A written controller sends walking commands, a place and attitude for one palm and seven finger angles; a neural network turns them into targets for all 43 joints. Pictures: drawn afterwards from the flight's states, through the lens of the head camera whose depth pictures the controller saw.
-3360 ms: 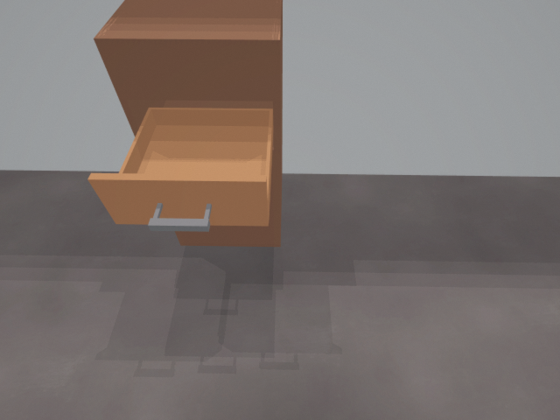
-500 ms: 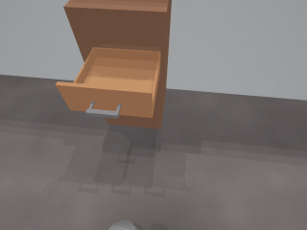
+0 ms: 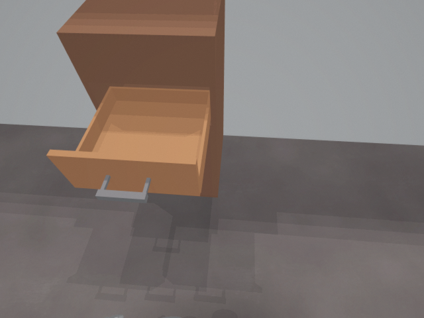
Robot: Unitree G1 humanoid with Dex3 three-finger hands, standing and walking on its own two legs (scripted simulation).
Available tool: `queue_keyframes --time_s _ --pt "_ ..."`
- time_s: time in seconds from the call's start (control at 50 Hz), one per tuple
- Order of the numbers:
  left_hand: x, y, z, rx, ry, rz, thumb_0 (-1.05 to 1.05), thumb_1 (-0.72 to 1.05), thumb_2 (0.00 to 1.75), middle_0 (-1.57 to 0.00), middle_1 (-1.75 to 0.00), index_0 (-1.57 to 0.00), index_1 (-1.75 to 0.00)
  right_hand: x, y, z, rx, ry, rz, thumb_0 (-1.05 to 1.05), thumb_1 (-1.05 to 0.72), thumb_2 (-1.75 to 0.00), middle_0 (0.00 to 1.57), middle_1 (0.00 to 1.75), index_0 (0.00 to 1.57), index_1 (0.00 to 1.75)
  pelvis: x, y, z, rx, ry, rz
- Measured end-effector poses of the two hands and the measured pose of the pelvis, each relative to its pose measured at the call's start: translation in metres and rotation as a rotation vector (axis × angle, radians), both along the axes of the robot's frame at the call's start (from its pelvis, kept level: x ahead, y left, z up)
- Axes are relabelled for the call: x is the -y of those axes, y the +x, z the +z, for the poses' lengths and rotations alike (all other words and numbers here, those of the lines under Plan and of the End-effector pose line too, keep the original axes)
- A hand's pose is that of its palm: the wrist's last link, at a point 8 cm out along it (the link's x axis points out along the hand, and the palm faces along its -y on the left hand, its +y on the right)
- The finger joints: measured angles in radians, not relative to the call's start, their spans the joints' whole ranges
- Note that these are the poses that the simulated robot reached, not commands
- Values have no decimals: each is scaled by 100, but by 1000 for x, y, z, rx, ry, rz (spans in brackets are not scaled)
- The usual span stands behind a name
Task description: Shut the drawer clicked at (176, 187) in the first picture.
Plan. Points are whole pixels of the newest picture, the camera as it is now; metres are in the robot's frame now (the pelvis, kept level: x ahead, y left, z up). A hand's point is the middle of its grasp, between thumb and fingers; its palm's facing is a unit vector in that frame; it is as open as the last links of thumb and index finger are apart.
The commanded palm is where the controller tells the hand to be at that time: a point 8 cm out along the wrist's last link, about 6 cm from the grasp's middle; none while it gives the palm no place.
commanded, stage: take the last steps up to it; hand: left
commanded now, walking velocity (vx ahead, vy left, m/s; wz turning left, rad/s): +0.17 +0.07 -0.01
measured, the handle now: (124, 188) +0.43 +0.26 -0.12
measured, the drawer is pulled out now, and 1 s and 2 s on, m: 0.30 0.30 0.30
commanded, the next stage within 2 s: come to a stop and stand still in 0.06 s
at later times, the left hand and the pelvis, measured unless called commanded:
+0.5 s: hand out of the picture +0.12 +0.19 -0.17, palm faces +0.04 -0.97 -0.24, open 7.3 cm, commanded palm none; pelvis +0.10 +0.00 +0.00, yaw -1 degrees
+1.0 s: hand (117, 304) +0.17 +0.22 -0.16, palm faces -0.06 -0.96 -0.27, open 7.4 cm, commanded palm none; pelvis +0.07 +0.03 +0.00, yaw -4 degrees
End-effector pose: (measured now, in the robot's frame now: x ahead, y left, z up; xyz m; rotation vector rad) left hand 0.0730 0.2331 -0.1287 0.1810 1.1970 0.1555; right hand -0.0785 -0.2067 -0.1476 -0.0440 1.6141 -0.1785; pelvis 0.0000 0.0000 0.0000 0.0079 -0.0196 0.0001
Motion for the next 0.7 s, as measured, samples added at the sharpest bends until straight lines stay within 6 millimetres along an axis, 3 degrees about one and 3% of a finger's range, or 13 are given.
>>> queue_keyframes --time_s 0.12,0.22,0.34,0.42,0.5,0.6,0.7 --pt "-1 1 0 -80 -11 54 0 93 90 -20 -30 -20 -30 15 95 11 150 -46 42 1 -91 -90 20 30 20 29 -1 37 10 -8 4 8" --pt "-9 -2 -19 -179 -44 86 0 93 90 -20 -30 -20 -30 11 177 7 303 -88 101 1 -91 -90 20 30 19 29 -15 71 -2 -1 -21 -1" --pt "-7 14 -22 -233 -32 98 0 92 90 -20 -30 -20 -30 1 233 4 348 -82 136 0 -92 -90 20 30 20 29 -13 91 -3 3 26 -6" --pt "-3 29 -11 -209 -8 84 0 91 90 -20 -30 -20 -30 4 254 3 359 -59 114 0 -92 -90 20 30 20 30 -7 97 1 -11 14 -13" --pt "-4 44 -7 -176 17 58 0 91 90 -20 -30 -20 -30 16 261 3 373 -69 95 0 -91 -89 20 30 20 30 -1 96 1 -21 11 -20" --pt "-10 61 -10 -140 24 41 0 91 90 -20 -30 -20 -30 31 254 5 349 -113 88 0 -91 -90 20 30 20 30 -5 98 -2 -10 7 -24" --pt "-16 76 -14 -96 30 17 0 91 90 -20 -30 -20 -30 36 235 8 335 -141 81 0 -91 -90 20 30 20 30 -8 97 -5 -19 0 -39"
